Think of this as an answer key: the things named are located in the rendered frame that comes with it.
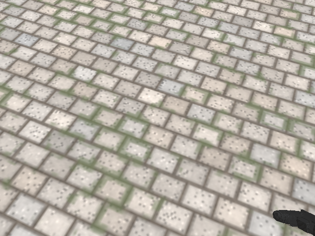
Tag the robot right hand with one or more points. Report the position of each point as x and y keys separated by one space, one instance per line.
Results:
x=302 y=219

